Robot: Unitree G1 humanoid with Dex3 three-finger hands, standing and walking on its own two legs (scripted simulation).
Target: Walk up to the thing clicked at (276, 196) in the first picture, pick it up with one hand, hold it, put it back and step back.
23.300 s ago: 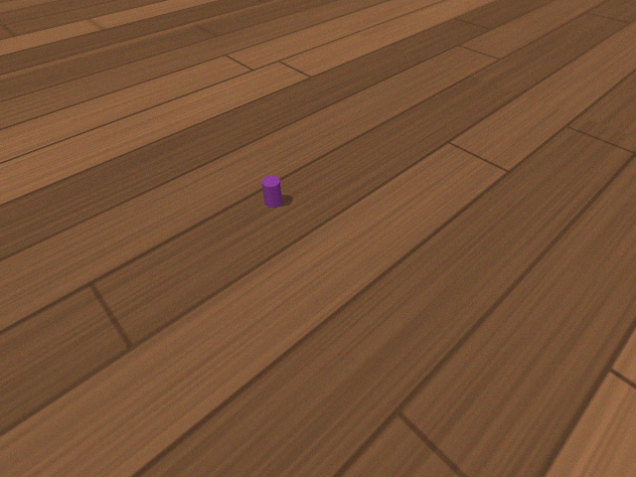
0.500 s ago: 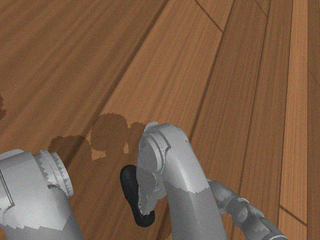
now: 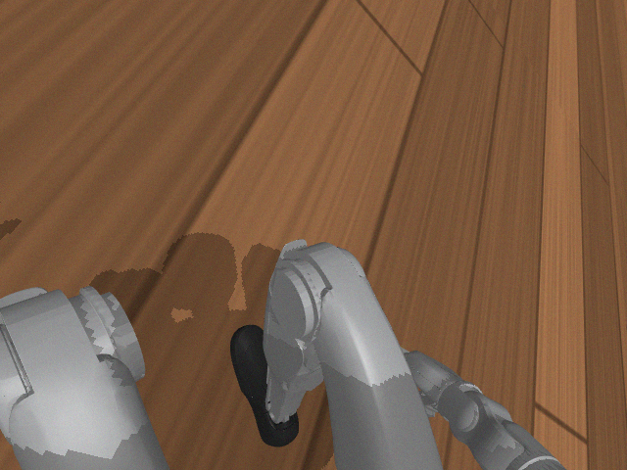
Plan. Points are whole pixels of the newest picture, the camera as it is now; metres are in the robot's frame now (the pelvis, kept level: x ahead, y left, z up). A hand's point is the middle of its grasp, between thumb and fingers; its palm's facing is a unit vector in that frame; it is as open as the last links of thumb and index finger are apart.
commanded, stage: open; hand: left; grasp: from the side
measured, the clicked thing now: out of the picture +0.43 +0.33 -0.22
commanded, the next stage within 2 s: withdraw in 0.20 s
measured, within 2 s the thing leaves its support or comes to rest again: rests again in 0.62 s
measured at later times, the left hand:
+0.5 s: hand out of the picture +0.44 +0.34 -0.16, palm faces +0.50 -0.87 +0.02, open 17.6 cm
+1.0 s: hand out of the picture +0.39 +0.42 -0.08, palm faces +0.44 -0.87 -0.22, open 17.4 cm
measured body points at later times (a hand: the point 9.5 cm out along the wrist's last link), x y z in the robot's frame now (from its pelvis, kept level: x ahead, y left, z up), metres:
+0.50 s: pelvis +0.00 +0.00 +0.00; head +0.23 +0.20 +0.33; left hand +0.40 +0.38 -0.16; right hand +0.17 -0.24 -0.03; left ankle +0.08 +0.13 -0.25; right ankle +0.14 -0.13 -0.25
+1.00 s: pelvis +0.00 -0.01 +0.03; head +0.19 +0.16 +0.40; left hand +0.37 +0.46 -0.07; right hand +0.18 -0.25 -0.04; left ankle +0.08 +0.13 -0.25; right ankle +0.14 -0.13 -0.25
